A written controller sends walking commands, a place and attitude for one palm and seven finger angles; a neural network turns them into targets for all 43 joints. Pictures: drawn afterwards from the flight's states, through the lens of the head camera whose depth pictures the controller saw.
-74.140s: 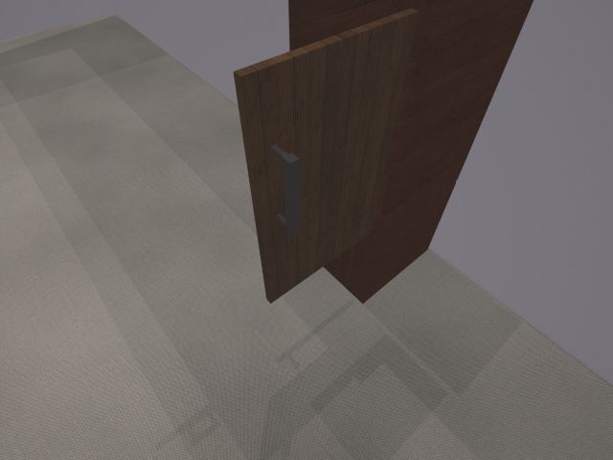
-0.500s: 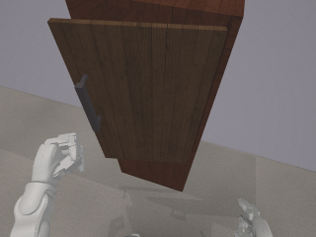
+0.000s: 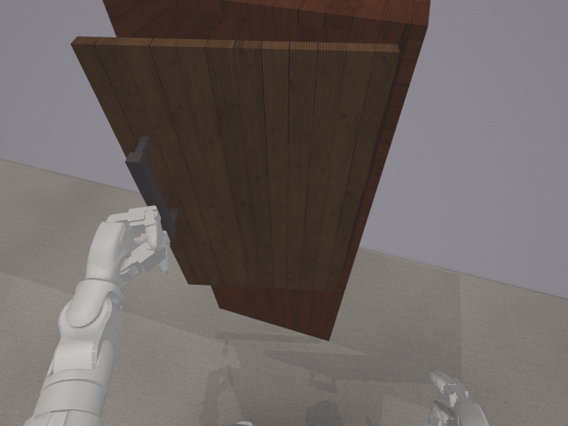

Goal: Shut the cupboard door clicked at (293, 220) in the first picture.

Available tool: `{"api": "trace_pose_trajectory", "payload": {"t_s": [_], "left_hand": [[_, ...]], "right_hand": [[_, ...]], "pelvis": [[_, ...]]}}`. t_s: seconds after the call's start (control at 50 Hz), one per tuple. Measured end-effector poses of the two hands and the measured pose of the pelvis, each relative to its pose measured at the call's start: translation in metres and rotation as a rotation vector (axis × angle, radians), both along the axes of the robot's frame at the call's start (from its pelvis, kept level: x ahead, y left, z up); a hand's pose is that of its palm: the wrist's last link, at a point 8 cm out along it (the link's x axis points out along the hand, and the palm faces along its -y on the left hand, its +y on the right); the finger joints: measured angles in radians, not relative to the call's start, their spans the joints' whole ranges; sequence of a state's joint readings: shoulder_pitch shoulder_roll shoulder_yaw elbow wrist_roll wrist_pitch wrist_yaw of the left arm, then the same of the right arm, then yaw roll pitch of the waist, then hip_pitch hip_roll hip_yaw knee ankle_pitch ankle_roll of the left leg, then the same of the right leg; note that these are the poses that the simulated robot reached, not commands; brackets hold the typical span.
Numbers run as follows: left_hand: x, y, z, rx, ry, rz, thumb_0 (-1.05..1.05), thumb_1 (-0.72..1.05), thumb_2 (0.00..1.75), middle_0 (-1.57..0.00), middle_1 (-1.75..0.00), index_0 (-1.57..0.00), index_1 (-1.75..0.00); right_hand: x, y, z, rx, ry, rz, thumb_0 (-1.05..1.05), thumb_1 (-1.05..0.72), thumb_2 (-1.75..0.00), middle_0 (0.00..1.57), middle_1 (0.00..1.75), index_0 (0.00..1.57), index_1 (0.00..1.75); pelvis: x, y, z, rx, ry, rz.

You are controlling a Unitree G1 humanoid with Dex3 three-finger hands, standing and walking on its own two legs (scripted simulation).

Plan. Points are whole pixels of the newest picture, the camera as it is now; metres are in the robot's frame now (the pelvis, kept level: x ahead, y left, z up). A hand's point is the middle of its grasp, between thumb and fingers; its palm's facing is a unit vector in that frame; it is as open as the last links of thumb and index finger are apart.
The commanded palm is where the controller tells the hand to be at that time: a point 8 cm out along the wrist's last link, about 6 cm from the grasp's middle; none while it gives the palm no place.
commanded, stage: bring the fist close to the handle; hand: left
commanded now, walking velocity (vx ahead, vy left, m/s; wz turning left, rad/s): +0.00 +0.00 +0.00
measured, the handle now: (157, 191) +0.44 +0.22 +0.07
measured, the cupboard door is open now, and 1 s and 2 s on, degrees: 14 12 0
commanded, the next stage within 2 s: push the door shut along its arc in 0.42 s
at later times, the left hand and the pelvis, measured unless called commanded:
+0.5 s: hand (156, 251) +0.33 +0.19 +0.07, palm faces +0.01 -1.00 -0.01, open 3.1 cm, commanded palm +0.31 +0.24 +0.08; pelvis +0.00 +0.01 +0.00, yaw +0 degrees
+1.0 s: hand (171, 219) +0.38 +0.18 +0.08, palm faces -0.12 -0.99 -0.04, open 3.1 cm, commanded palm +0.37 +0.22 +0.08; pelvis -0.01 +0.01 +0.00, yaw +0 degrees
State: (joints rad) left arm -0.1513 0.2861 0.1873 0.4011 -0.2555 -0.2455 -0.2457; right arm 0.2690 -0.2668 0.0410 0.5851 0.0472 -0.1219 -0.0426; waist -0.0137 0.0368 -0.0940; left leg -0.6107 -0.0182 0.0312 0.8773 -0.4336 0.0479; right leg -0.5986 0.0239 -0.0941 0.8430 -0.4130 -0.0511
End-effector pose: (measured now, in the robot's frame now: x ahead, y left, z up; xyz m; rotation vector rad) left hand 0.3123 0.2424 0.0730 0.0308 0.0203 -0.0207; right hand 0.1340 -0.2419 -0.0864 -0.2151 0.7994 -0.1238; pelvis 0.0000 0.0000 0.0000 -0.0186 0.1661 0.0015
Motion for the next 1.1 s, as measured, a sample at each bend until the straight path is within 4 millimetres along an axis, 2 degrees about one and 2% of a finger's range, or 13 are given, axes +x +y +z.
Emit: {"api": "trace_pose_trajectory", "payload": {"t_s": [0.08, 0.22, 0.3, 0.38, 0.48, 0.58, 0.68, 0.84, 1.1], "left_hand": [[0.007, -0.003, -0.009, -0.021, 0.032, 0.003, 0.01, 0.9, 0.9, -1.3, -1.5, -1.3, -1.5], [0.014, -0.001, 0.003, -0.003, -0.06, 0.029, 0.01, 0.9, 0.9, -1.3, -1.5, -1.29, -1.5], [0.011, 0.002, 0.0, 0.0, -0.028, 0.014, 0.01, 0.9, 0.9, -1.3, -1.5, -1.29, -1.5], [0.002, 0.006, -0.005, -0.016, 0.002, 0.021, 0.01, 0.9, 0.9, -1.3, -1.5, -1.29, -1.5], [-0.005, 0.006, -0.002, -0.02, -0.04, 0.032, 0.01, 0.9, 0.9, -1.3, -1.5, -1.3, -1.5], [-0.001, -0.001, -0.001, -0.011, -0.054, 0.005, 0.01, 0.9, 0.9, -1.3, -1.5, -1.3, -1.5], [0.012, -0.006, -0.002, 0.007, -0.022, -0.035, 0.01, 0.9, 0.9, -1.3, -1.5, -1.3, -1.5], [0.04, -0.006, 0.009, 0.003, -0.039, -0.06, 0.01, 0.9, 0.9, -1.3, -1.5, -1.3, -1.5], [0.064, -0.005, 0.007, 0.006, -0.014, -0.113, 0.01, 0.9, 0.9, -1.32, -1.5, -1.31, -1.5]], "right_hand": [[-0.007, -0.001, -0.001, -0.01, 0.028, -0.012, 0.01, -0.9, -0.9, 0.2, 0.3, 0.2, 0.3], [-0.016, -0.003, -0.001, -0.017, 0.057, -0.028, 0.01, -0.9, -0.9, 0.2, 0.3, 0.2, 0.3], [-0.018, -0.003, -0.001, -0.008, 0.064, -0.038, 0.01, -0.9, -0.9, 0.2, 0.3, 0.2, 0.3], [-0.017, -0.001, 0.001, -0.006, 0.057, -0.042, 0.02, -0.9, -0.9, 0.2, 0.3, 0.2, 0.3], [-0.011, 0.003, 0.003, -0.016, 0.041, -0.019, 0.01, -0.9, -0.9, 0.2, 0.3, 0.2, 0.3], [-0.006, 0.008, 0.003, -0.015, 0.024, -0.003, 0.01, -0.9, -0.9, 0.2, 0.3, 0.2, 0.3], [-0.007, 0.011, 0.002, -0.011, 0.019, -0.005, 0.01, -0.9, -0.9, 0.2, 0.3, 0.2, 0.3], [-0.027, 0.007, -0.003, -0.015, 0.07, -0.029, 0.01, -0.9, -0.9, 0.2, 0.3, 0.2, 0.3], [-0.07, -0.008, -0.017, -0.046, 0.216, -0.067, 0.01, -0.9, -0.9, 0.2, 0.3, 0.2, 0.3]], "pelvis": [[-0.001, 0.001, 0.001, 0.003, 0.002, -0.005], [0.0, 0.002, 0.001, 0.002, 0.007, -0.014], [0.002, 0.005, 0.002, 0.001, 0.004, -0.017], [0.002, 0.007, 0.004, 0.0, -0.002, -0.018], [-0.002, 0.008, 0.003, -0.004, -0.009, -0.008], [-0.006, 0.01, 0.001, -0.007, -0.01, -0.001], [-0.009, 0.011, 0.0, -0.006, -0.011, 0.0], [-0.012, 0.011, 0.0, -0.004, -0.002, -0.004], [-0.017, 0.01, -0.005, -0.009, 0.027, 0.01]]}}
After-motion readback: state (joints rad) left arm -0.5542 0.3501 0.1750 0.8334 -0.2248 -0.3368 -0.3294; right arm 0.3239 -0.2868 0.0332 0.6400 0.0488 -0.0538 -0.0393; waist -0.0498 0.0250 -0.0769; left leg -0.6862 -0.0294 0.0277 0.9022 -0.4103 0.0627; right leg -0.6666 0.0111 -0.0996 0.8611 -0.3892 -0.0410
